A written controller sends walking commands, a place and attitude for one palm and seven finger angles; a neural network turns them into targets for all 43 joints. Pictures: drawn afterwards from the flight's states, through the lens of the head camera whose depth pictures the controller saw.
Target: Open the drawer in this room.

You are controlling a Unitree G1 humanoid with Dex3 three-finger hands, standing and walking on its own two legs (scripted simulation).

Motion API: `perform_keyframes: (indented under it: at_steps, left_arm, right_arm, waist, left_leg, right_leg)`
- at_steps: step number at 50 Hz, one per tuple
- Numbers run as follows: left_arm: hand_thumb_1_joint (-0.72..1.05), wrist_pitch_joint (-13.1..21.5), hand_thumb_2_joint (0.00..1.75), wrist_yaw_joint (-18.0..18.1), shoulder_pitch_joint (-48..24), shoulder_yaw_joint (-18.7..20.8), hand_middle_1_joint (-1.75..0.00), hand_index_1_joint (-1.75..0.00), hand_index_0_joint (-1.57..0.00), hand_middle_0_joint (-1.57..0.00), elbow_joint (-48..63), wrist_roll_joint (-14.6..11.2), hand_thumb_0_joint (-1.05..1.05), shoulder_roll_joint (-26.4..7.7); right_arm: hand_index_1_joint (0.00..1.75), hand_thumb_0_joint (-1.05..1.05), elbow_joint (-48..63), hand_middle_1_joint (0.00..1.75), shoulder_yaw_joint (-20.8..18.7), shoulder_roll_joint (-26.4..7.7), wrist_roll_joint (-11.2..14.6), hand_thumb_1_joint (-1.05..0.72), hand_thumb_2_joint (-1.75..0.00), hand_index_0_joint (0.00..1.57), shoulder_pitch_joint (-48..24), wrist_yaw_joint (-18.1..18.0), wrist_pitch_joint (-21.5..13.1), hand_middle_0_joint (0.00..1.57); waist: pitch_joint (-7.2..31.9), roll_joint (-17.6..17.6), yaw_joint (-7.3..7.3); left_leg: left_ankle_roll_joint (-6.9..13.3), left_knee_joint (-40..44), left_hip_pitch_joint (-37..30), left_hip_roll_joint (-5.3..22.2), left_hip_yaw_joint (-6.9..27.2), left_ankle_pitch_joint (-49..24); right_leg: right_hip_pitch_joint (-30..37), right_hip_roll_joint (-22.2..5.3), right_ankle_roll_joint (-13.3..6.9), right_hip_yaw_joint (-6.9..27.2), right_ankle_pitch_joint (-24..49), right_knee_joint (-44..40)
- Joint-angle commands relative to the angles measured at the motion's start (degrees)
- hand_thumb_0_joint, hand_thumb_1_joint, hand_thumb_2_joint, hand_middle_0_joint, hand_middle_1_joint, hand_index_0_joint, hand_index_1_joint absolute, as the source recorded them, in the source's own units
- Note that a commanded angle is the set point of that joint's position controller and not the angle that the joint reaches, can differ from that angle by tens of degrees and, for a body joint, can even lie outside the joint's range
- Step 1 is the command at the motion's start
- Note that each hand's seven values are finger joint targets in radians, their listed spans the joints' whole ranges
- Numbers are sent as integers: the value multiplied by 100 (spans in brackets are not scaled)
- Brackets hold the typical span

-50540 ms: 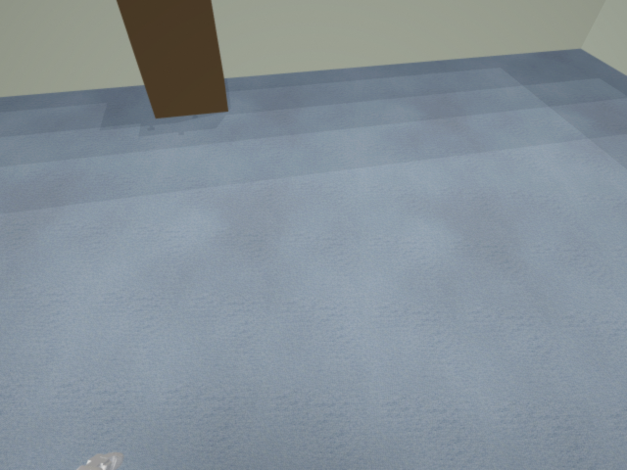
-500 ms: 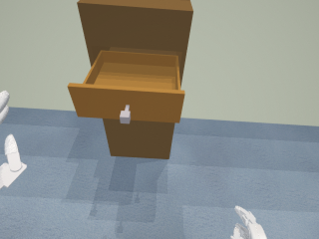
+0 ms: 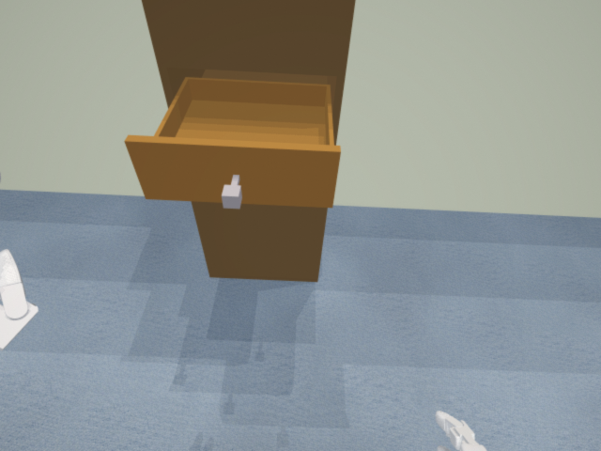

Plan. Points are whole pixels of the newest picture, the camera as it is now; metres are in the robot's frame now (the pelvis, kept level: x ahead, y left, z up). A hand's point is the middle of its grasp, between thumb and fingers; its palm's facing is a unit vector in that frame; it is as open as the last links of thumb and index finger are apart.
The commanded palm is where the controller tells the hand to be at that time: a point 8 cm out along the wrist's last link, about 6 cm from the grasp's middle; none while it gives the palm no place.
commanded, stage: stop stepping back and stand still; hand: left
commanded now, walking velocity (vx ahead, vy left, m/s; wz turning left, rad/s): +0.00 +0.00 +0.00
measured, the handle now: (233, 190) +0.55 +0.16 +0.02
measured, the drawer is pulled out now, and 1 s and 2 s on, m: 0.29 0.29 0.29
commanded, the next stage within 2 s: let the arm hang, fingers relaxed in 0.24 s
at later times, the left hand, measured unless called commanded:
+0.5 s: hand (130, 407) +0.19 +0.24 -0.05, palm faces +0.11 -0.91 -0.40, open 7.4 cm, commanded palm none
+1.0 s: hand out of the picture -0.09 +0.16 -0.16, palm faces +0.06 -0.98 -0.21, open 7.3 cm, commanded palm none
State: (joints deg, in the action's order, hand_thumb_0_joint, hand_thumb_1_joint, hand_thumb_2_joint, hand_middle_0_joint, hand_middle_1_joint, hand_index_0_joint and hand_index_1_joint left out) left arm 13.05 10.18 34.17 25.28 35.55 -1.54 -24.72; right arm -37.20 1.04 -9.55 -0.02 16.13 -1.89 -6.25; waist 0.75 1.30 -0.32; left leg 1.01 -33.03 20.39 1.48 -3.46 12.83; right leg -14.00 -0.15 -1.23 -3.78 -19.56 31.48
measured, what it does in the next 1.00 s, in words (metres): stands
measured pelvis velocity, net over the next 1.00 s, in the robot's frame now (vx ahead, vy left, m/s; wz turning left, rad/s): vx -0.01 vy -0.01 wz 0.00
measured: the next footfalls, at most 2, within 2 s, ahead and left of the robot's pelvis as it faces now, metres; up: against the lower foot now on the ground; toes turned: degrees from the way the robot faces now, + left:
none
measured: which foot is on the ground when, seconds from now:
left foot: down 0.00-1.00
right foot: down 0.00-1.00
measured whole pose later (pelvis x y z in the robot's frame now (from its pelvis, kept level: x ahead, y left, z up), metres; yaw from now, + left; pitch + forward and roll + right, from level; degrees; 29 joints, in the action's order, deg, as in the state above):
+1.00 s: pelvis -0.01 -0.01 +0.01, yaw +0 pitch -2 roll -1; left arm -1.1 1.9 20.7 1.2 -67.5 0.5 -8.2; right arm -64.9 -0.9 -6.4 -0.8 18.3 -2.1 2.0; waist -5.6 -1.6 0.1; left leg 0.7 -24.7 14.0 0.4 -0.9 8.5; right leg -9.4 1.3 -2.3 -4.4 -12.6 24.1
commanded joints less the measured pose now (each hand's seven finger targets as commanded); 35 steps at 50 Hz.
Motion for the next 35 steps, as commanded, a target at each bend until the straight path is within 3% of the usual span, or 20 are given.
perform_keyframes:
  at_steps: [1,2,3,4,6,7,9,10,12,16,17,18,19,22,23,26,29,33,35]
  left_arm:
    - [90,237,90,17,-562,473,-30,-30,-20,-20,987,-134,0,-862]
    - [90,195,90,18,-391,411,-30,-30,-20,-20,1027,-168,0,-736]
    - [90,191,90,34,-356,517,-30,-30,-20,-20,1157,-170,0,-828]
    - [90,230,90,39,-204,492,-30,-30,-20,-20,1263,-164,0,-771]
    - [90,300,90,40,17,522,-30,-30,-20,-20,1414,-156,0,-788]
    - [90,343,90,24,41,524,-30,-30,-20,-20,1524,-159,0,-812]
    - [90,360,90,19,149,616,-30,-30,-20,-20,1512,-123,0,-894]
    - [90,386,90,13,125,625,-30,-30,-20,-20,1509,-110,0,-894]
    - [90,423,90,3,218,667,-30,-30,-20,-20,1418,-117,0,-887]
    - [90,438,90,-37,402,558,-30,-30,-20,-20,1247,-190,0,-729]
    - [90,-625,90,-836,-454,-1998,-30,-30,-20,-20,-3894,432,0,255]
    - [90,-1098,90,-935,-452,-1906,-30,-30,-20,-20,-4152,419,0,497]
    - [90,-1201,90,-946,-678,-1993,-30,-30,-20,-20,-4307,380,0,582]
    - [90,-1261,90,-989,-1355,-2031,-30,-30,-20,-20,-5273,385,0,391]
    - [90,-1274,90,-979,-1613,-2049,-30,-30,-20,-20,-5689,384,0,357]
    - [90,-1387,90,-934,-1994,-2150,-30,-30,-20,-20,-6949,317,0,412]
    - [90,-1399,90,-903,-1997,-2221,-30,-30,-20,-20,-7986,270,0,489]
    - [90,-1336,90,-889,-1641,-2200,-30,-30,-20,-20,-8957,251,0,760]
    - [90,-1314,90,-897,-1594,-2243,-30,-30,-20,-20,-9259,232,0,835]
  right_arm:
    - [30,0,846,30,-384,-789,73,-90,-90,20,-712,-76,-221,20]
    - [30,0,888,30,-431,-803,102,-90,-90,20,-790,-72,-189,20]
    - [30,0,902,30,-413,-820,96,-90,-90,20,-887,-51,-165,20]
    - [30,0,898,30,-351,-748,71,-90,-90,20,-864,-45,-144,20]
    - [30,0,939,30,-323,-775,71,-90,-90,20,-904,-81,-145,20]
    - [30,0,1003,30,-354,-868,69,-90,-90,20,-970,-101,-178,20]
    - [30,0,1010,30,-305,-784,50,-90,-90,20,-983,-127,-189,20]
    - [30,0,1021,30,-290,-784,41,-90,-90,20,-967,-130,-204,20]
    - [30,0,1017,30,-308,-806,52,-90,-90,20,-933,-124,-257,20]
    - [30,0,1037,30,-367,-859,88,-90,-90,20,-883,-84,-297,20]
    - [30,0,-377,30,-644,-1721,132,-90,-90,20,-1230,315,-500,20]
    - [30,0,-498,30,-682,-1311,43,-90,-90,20,-669,253,-230,20]
    - [30,0,-484,30,-589,-1219,14,-90,-90,20,-450,212,-52,20]
    - [30,0,-498,30,-420,-1188,-61,-90,-90,20,-674,158,272,20]
    - [30,0,-526,30,-420,-1159,-89,-90,-90,20,-721,163,350,20]
    - [30,0,-848,30,-299,-896,-151,-90,-90,20,-777,133,611,20]
    - [30,0,-1227,30,-213,-848,-157,-90,-90,20,-781,81,671,20]
    - [30,0,-1668,30,-233,-652,-134,-90,-90,20,-496,-6,696,20]
    - [30,0,-1899,30,-243,-538,-121,-90,-90,20,-250,-25,702,20]
  waist:
    - [225,922,-113]
    - [108,967,-70]
    - [103,683,-95]
    - [127,369,-119]
    - [155,-192,-99]
    - [154,-564,-30]
    - [223,-1028,0]
    - [211,-1135,9]
    - [295,-961,28]
    - [489,-505,-33]
    - [242,-452,-256]
    - [797,-299,-184]
    - [896,59,-144]
    - [490,1138,-47]
    - [352,1250,-64]
    - [-157,468,-82]
    - [-350,-834,15]
    - [-216,-1057,62]
    - [-113,-920,17]
  left_leg:
    - [-12,-856,354,-40,197,888]
    - [-32,-1085,356,-18,278,664]
    - [-49,-937,231,21,312,566]
    - [-29,-369,25,67,337,440]
    - [19,635,-671,108,438,-643]
    - [87,897,-815,361,717,-1144]
    - [217,1204,-904,692,1225,-1610]
    - [234,1327,-729,770,1292,-1623]
    - [242,1270,-574,755,1103,-1473]
    - [64,862,-606,380,676,-1054]
    - [50,-150,-290,438,623,-1652]
    - [-6,-100,-796,467,540,-2062]
    - [70,-85,-699,524,702,-1812]
    - [218,-35,-291,426,902,-1094]
    - [166,-31,-331,297,842,-990]
    - [80,209,-510,158,716,-727]
    - [144,963,-351,365,1003,-478]
    - [104,1150,-516,313,925,124]
    - [102,1184,-655,328,895,149]
  right_leg:
    - [242,-1433,-668,2124,-526,-1784]
    - [240,-1514,-777,2180,-211,-1777]
    - [210,-1485,-801,2043,381,-1620]
    - [352,-1391,-728,1588,965,-1344]
    - [271,-769,-275,865,1403,-833]
    - [254,-444,-70,611,1389,-616]
    - [155,-62,133,239,1121,-262]
    - [264,23,165,148,950,-153]
    - [507,-4,161,197,945,-355]
    - [714,-230,78,556,1669,-905]
    - [-83,-756,-97,275,2512,-27]
    - [-123,-726,-70,572,2692,-185]
    - [-115,-639,-114,452,2177,-82]
    - [-82,-639,-154,576,1691,-288]
    - [-150,-717,-257,696,1646,-398]
    - [-395,-800,-289,826,1038,-783]
    - [51,-455,-124,697,512,-893]
    - [363,-461,-198,701,435,-1263]
    - [388,-486,-218,698,444,-1363]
